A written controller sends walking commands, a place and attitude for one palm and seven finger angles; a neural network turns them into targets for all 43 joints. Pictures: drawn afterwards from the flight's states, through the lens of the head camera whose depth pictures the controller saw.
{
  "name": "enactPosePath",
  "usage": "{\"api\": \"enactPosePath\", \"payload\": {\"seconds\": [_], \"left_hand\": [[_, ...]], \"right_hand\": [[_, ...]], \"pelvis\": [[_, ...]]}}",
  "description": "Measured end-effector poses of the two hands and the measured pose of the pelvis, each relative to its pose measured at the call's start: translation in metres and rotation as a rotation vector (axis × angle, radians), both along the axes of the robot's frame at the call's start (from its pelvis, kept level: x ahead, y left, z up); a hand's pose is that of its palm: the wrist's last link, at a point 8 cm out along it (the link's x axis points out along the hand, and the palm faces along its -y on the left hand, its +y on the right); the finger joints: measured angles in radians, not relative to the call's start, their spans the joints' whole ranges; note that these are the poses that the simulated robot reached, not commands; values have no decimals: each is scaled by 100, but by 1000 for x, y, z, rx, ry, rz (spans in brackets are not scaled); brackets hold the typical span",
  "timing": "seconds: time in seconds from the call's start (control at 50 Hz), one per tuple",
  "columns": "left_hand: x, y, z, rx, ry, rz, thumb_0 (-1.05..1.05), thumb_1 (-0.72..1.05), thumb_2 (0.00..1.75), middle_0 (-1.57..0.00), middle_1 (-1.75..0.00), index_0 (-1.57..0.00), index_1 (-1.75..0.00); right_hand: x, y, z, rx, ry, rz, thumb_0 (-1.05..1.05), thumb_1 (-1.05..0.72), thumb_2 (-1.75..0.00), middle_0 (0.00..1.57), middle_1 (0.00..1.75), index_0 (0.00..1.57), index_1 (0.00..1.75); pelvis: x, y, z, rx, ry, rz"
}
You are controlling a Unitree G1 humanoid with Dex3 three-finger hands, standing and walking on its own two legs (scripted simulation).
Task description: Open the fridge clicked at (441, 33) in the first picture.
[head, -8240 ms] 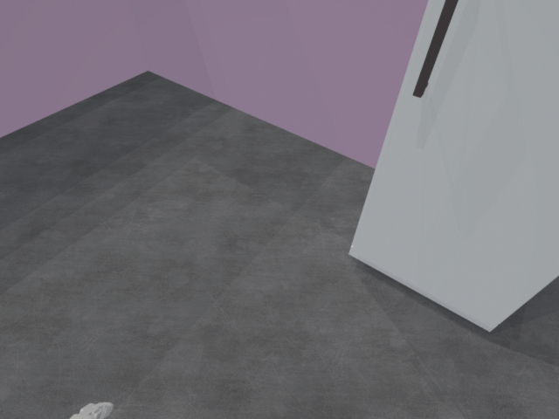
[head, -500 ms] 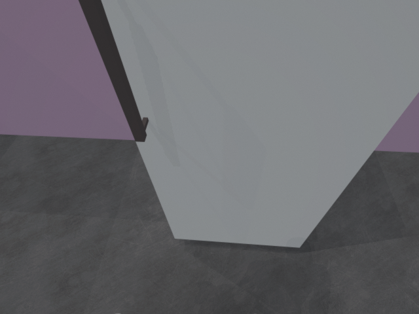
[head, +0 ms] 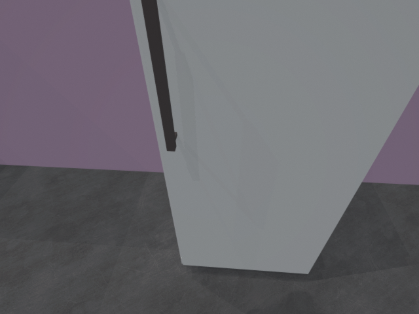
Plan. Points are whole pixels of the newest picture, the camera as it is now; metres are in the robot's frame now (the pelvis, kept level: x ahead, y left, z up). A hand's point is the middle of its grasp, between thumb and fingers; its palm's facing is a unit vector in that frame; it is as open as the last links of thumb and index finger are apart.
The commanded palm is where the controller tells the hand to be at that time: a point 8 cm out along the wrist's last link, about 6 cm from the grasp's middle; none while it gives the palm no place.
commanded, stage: come to a stop and stand still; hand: left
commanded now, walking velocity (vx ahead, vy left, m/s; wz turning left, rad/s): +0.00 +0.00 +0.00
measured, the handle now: (164, 82) +0.49 +0.13 +0.24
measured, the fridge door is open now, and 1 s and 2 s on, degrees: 0 0 0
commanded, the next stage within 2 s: look again from close up in 1.46 s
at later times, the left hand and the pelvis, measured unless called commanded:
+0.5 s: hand out of the picture +0.01 +0.22 -0.15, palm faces +0.00 -0.95 -0.31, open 7.4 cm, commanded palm none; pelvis -0.03 +0.00 +0.01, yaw +0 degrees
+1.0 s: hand out of the picture -0.02 +0.25 -0.15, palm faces +0.03 -0.94 -0.33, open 7.4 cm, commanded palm none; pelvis -0.07 +0.00 +0.01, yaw +2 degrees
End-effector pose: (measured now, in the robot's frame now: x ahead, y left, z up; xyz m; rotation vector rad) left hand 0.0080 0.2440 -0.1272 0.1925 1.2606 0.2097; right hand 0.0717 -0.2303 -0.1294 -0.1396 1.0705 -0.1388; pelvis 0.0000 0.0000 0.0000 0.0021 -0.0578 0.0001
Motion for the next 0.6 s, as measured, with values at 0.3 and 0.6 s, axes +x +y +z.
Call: {"api": "enactPosePath", "payload": {"seconds": [0.3,0.6], "left_hand": [[-15,25,18,58,-9,-25,0,90,90,-20,-30,-20,-30],[7,25,19,47,-72,-78,0,90,90,-20,-30,-20,-30]], "right_hand": [[-81,-29,-3,-48,182,-28,1,-90,-89,20,30,20,30],[-90,-66,17,-138,175,-35,1,-90,-89,20,30,20,30]], "pelvis": [[-23,2,7,11,-3,6],[-40,-6,11,4,-18,11]]}}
